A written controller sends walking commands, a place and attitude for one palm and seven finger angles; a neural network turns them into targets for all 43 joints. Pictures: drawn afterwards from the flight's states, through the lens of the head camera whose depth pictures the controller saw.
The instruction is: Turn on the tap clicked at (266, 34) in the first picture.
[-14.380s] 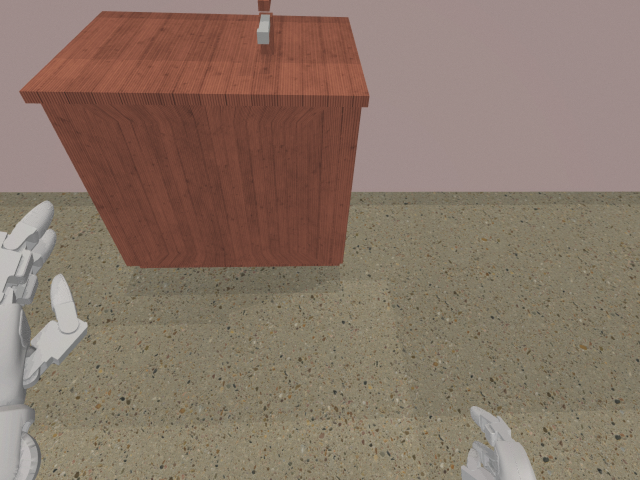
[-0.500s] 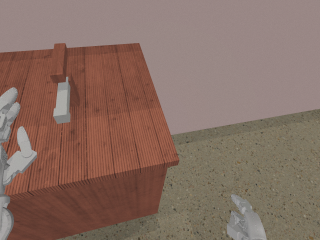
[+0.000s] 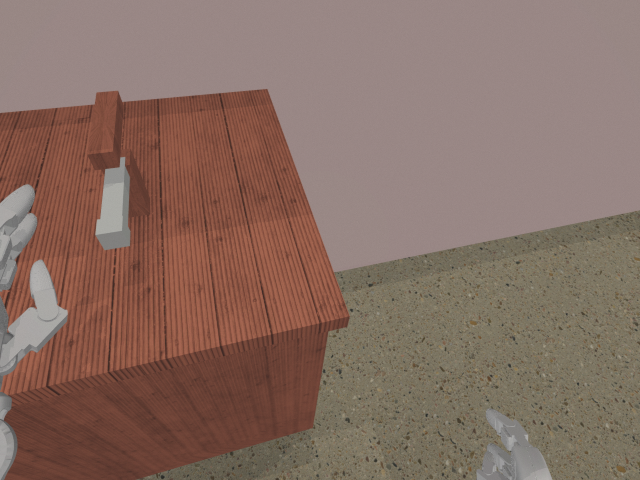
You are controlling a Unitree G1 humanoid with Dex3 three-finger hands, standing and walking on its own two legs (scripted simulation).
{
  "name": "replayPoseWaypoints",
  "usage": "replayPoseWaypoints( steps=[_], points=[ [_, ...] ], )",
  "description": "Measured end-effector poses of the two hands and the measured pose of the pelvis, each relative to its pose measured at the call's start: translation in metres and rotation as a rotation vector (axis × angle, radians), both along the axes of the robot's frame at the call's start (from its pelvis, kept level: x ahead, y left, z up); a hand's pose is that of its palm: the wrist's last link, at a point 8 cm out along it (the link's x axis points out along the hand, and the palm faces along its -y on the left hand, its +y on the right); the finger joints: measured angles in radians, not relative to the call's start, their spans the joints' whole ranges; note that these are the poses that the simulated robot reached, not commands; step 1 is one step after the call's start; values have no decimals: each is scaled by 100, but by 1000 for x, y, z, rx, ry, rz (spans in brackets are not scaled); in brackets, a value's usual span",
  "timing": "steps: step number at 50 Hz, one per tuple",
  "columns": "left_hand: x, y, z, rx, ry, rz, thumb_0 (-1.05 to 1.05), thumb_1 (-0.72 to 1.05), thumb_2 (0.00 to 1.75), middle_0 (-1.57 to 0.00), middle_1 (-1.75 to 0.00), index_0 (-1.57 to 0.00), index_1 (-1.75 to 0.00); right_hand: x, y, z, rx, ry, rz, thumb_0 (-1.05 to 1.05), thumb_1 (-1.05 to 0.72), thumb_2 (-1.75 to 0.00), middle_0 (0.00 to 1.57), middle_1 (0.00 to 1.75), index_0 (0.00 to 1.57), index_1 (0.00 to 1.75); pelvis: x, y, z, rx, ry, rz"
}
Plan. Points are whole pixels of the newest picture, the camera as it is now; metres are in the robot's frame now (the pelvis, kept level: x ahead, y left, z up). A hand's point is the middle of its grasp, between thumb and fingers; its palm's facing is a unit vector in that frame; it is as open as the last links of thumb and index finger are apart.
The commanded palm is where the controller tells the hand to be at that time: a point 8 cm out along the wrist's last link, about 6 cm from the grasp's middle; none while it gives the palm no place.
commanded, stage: come to a stop and stand still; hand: left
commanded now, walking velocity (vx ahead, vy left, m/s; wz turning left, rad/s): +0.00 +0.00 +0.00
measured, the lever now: (113, 233) +0.35 +0.28 +0.11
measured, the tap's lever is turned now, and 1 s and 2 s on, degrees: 0 0 0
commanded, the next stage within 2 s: look again from close up in 0.46 s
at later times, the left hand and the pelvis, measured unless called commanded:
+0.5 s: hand (42, 311) +0.22 +0.27 +0.16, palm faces +0.42 -0.84 -0.35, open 7.4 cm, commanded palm +0.16 +0.30 +0.18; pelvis +0.00 +0.02 +0.00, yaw +1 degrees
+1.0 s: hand (57, 311) +0.22 +0.26 +0.16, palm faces +0.40 -0.84 -0.38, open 7.4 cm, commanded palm +0.16 +0.29 +0.18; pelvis +0.00 +0.01 +0.00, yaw +1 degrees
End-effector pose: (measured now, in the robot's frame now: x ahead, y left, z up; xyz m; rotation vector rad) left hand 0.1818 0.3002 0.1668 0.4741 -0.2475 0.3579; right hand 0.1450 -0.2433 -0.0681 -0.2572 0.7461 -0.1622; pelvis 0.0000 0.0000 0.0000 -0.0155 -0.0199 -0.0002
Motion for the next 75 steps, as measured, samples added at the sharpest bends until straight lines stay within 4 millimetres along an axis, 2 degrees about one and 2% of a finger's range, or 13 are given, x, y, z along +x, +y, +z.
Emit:
replayPoseWaypoints(
  steps=[5,12,21,41,51,58,68,75],
  points=[
    [4,1,5,-32,-69,5,1,89,90,-21,-30,-21,-31,11,18,3,18,-19,45,2,-90,-90,20,30,20,30,2,5,1,-4,1,3],
    [8,-1,3,-30,-55,-45,1,89,90,-21,-30,-21,-31,33,41,11,54,-76,79,2,-90,-89,20,30,20,30,5,11,1,-8,3,3],
    [-1,10,8,-22,-60,-8,1,89,90,-21,-30,-21,-31,41,51,12,60,-78,109,1,-90,-89,21,30,20,30,4,15,1,-10,-1,9],
    [-4,3,5,-25,-29,-1,1,89,90,-21,-30,-21,-31,18,32,2,46,-15,52,1,-90,-89,20,30,20,30,1,12,2,-11,-5,15],
    [-2,-3,7,-19,-25,-2,1,89,90,-21,-30,-21,-31,22,28,2,56,-16,44,2,-90,-89,20,30,20,30,4,6,2,-5,-5,14],
    [2,-13,8,-26,-25,7,1,89,90,-21,-30,-21,-31,29,24,2,82,-26,60,1,-90,-89,20,30,20,30,4,-6,2,-1,2,12],
    [2,-42,8,-31,9,-9,1,89,90,-21,-30,-21,-31,32,-3,0,83,-24,44,1,-90,-89,21,30,20,30,8,-27,1,-13,6,12],
    [0,-40,6,-30,35,16,1,89,90,-21,-30,-21,-31,32,-20,-4,46,-7,12,1,-90,-89,20,30,20,30,11,-26,1,-10,2,20]
  ],
)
